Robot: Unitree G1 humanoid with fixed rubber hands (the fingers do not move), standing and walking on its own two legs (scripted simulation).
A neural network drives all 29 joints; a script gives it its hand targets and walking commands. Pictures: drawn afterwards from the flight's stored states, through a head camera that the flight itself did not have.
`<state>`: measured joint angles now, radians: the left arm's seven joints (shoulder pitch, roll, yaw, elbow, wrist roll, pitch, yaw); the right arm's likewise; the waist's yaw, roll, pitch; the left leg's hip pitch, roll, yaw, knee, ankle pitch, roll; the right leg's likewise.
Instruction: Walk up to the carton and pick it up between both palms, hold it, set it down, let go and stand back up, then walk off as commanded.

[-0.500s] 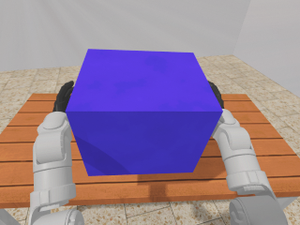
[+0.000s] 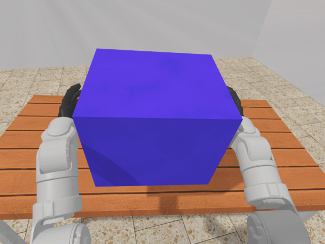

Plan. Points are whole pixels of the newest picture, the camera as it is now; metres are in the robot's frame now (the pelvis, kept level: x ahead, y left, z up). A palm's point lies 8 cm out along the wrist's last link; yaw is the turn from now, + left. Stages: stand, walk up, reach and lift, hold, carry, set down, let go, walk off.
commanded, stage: hold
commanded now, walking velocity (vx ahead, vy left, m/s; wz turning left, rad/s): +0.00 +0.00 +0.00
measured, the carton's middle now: (154, 119) +0.38 +0.01 +0.15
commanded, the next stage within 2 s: none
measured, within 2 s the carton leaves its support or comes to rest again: neither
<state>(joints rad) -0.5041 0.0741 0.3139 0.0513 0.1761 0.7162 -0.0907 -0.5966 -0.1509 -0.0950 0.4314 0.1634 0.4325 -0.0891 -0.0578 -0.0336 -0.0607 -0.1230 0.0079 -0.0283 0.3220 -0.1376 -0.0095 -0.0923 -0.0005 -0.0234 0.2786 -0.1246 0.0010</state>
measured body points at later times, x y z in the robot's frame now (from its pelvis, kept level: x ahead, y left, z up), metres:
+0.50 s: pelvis +0.01 +0.00 +0.00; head -0.04 +0.02 +0.45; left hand +0.36 +0.20 +0.18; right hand +0.38 -0.19 +0.18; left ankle +0.03 +0.12 -0.75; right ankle +0.02 -0.12 -0.75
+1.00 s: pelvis +0.00 +0.00 +0.00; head -0.05 +0.01 +0.45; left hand +0.36 +0.20 +0.19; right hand +0.37 -0.19 +0.18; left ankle +0.03 +0.12 -0.75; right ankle +0.02 -0.12 -0.75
